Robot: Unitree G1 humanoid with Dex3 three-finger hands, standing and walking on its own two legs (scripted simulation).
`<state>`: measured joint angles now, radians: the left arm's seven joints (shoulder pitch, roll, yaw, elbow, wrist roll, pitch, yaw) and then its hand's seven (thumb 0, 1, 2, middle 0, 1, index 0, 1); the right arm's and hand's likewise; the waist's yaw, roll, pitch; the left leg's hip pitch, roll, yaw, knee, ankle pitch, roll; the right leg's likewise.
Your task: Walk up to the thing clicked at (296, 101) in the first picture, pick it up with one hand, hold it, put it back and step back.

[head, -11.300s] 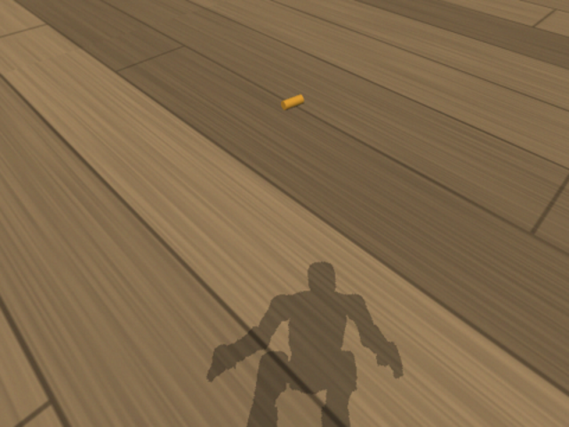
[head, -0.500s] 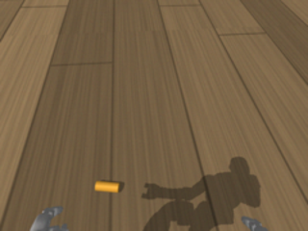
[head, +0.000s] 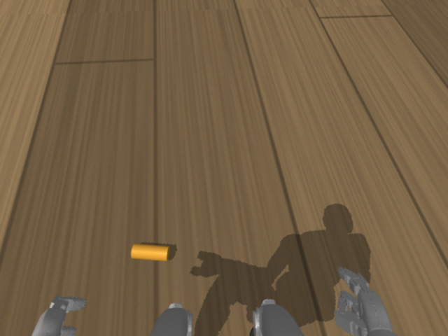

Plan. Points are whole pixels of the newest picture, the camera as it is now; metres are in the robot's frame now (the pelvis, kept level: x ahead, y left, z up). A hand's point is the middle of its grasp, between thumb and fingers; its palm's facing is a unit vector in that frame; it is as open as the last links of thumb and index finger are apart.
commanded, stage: rise first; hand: left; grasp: from above
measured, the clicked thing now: (150, 252) +0.43 +0.26 -0.67
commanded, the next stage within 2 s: none
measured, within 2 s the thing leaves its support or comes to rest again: neither
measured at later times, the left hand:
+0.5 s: hand (95, 316) +0.19 +0.29 -0.27, palm faces -0.40 -0.66 -0.63, open 14.2 cm
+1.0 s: hand (110, 280) +0.29 +0.32 -0.44, palm faces -0.50 -0.23 -0.83, open 14.0 cm
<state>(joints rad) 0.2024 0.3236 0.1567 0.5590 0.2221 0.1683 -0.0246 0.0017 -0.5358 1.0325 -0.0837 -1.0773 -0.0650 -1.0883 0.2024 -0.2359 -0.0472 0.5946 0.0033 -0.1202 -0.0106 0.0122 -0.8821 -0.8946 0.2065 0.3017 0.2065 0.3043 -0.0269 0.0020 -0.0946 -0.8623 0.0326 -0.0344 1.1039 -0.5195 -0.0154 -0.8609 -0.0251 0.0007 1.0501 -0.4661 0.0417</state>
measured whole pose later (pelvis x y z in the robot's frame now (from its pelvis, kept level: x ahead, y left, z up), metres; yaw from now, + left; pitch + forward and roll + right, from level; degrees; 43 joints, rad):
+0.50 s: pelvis -0.03 +0.00 -0.13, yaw +0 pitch +30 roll -2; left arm 0.00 0.45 0.16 0.60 0.52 -0.04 -0.01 0.00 -0.56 0.98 -0.12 -1.03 -0.11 -1.03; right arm 0.10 -0.28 -0.05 0.58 -0.01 -0.20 0.03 0.01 -0.92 -0.91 0.21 0.30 0.21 0.30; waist -0.03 0.00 -0.19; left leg -1.50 0.01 -0.06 1.66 -0.68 -0.02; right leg -1.51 -0.04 0.01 1.62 -0.64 0.04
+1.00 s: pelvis -0.09 +0.00 -0.31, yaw -3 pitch +32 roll -6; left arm -0.54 0.71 0.22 1.01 1.00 -0.39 0.10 0.00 -0.52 1.01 -0.09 -1.04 -0.09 -1.03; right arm 0.11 -0.28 -0.04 0.73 -0.06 -0.06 0.10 0.01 -0.91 -0.90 0.21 0.30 0.21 0.30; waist -0.07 0.00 -0.08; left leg -2.11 -0.02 -0.12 2.23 -0.69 -0.03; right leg -2.08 -0.01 -0.01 2.14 -0.62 0.06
